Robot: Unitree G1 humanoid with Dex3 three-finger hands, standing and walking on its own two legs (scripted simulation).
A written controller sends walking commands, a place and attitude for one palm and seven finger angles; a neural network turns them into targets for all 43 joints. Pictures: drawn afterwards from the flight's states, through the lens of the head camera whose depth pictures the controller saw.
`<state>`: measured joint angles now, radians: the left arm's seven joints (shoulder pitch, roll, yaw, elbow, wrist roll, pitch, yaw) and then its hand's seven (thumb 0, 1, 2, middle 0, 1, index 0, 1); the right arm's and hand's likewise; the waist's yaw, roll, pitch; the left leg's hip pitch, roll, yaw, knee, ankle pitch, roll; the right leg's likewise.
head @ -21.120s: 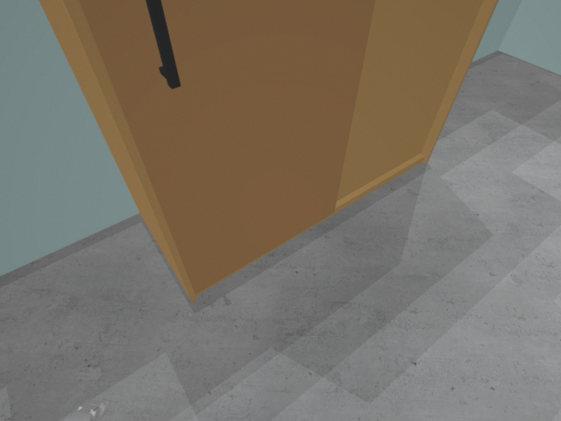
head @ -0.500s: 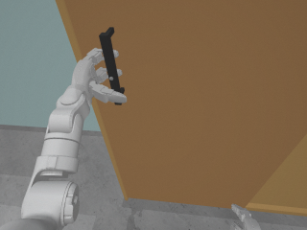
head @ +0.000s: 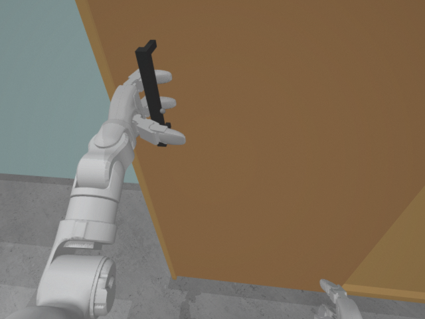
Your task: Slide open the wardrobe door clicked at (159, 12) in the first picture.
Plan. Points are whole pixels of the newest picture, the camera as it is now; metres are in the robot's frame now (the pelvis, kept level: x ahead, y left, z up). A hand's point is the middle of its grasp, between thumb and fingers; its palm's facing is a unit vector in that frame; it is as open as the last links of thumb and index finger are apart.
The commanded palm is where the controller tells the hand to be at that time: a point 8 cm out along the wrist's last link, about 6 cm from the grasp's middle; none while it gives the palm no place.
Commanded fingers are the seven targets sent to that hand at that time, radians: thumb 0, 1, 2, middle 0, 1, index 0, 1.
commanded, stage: slide the fingers in behind the handle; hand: left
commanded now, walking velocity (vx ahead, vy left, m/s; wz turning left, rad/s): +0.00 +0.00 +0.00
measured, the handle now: (157, 97) +0.46 +0.13 +0.23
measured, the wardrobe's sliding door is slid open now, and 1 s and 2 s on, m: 0.00 0.00 0.00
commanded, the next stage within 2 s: grip the handle and tug to test in 0.46 s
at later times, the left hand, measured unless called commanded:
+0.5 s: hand (161, 109) +0.40 +0.11 +0.23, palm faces -0.06 -1.00 +0.00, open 14.0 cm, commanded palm +0.38 +0.17 +0.23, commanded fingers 0.00 -0.50 0.30 -0.30 -1.20 -0.30 -1.20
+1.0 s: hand (161, 110) +0.40 +0.11 +0.23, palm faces -0.07 -1.00 +0.00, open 9.5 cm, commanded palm +0.38 +0.17 +0.23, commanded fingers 0.00 0.57 0.76 -0.41 -1.35 -0.41 -1.35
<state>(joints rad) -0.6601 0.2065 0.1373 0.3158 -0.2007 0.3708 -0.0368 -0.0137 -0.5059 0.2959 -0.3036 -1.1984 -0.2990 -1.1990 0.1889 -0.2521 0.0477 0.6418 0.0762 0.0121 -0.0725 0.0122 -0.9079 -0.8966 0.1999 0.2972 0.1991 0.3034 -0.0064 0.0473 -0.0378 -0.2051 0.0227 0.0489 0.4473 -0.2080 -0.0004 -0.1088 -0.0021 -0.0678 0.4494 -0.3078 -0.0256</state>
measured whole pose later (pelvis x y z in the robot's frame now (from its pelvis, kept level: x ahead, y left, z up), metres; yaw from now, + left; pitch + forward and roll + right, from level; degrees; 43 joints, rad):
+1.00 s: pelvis +0.00 +0.01 +0.00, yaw +0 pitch -2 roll +0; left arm -0.66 0.20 0.13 0.31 -0.20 0.38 -0.04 -0.01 0.13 0.57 -0.37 -1.29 -0.37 -1.29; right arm 0.19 -0.24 0.05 0.63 0.07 0.03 -0.07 0.01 -0.91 -0.90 0.20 0.30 0.20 0.30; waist -0.01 0.04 -0.04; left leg -0.20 0.02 0.05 0.44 -0.21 0.01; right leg -0.10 -0.01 -0.06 0.43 -0.30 -0.02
